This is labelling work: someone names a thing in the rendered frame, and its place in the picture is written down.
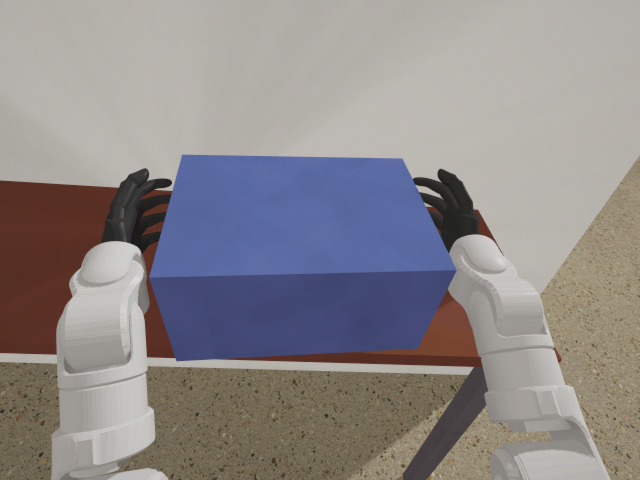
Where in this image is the left robot forearm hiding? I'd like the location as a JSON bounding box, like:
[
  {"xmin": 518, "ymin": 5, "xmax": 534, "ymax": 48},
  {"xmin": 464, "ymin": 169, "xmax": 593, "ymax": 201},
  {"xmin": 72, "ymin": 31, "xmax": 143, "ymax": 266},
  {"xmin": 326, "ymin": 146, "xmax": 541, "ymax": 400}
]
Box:
[{"xmin": 51, "ymin": 241, "xmax": 155, "ymax": 480}]

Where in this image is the table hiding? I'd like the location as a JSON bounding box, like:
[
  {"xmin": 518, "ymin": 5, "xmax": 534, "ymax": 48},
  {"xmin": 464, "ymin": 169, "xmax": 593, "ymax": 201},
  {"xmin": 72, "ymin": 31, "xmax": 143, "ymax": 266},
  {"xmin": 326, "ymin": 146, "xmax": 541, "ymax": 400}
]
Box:
[{"xmin": 0, "ymin": 180, "xmax": 562, "ymax": 480}]

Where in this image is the robot left hand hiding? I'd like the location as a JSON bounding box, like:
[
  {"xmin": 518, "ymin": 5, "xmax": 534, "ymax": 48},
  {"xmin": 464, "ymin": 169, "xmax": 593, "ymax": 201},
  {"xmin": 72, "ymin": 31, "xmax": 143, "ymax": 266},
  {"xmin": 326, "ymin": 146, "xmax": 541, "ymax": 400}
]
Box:
[{"xmin": 101, "ymin": 168, "xmax": 172, "ymax": 253}]

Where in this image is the right robot upper arm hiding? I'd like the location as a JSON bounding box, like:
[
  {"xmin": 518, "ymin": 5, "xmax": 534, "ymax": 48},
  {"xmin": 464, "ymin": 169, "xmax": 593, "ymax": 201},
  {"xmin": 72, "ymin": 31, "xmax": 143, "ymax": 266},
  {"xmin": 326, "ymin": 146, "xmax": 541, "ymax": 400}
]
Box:
[{"xmin": 490, "ymin": 439, "xmax": 607, "ymax": 480}]

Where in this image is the robot right hand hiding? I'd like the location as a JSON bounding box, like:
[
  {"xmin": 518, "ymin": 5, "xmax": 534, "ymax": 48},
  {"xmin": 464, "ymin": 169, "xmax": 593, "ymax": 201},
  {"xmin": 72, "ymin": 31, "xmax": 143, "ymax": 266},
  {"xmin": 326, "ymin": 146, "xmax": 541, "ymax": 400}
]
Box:
[{"xmin": 413, "ymin": 169, "xmax": 481, "ymax": 253}]

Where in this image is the right robot forearm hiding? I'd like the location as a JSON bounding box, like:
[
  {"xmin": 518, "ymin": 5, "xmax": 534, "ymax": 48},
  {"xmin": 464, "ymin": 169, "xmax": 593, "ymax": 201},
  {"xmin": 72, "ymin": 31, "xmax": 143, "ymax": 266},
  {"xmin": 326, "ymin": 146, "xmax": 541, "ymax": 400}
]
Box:
[{"xmin": 448, "ymin": 234, "xmax": 611, "ymax": 480}]

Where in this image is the carton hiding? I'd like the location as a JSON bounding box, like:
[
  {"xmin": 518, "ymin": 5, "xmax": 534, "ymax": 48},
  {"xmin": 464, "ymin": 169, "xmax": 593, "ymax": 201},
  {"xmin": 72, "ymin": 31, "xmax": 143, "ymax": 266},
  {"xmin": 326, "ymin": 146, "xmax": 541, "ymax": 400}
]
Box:
[{"xmin": 149, "ymin": 155, "xmax": 457, "ymax": 361}]

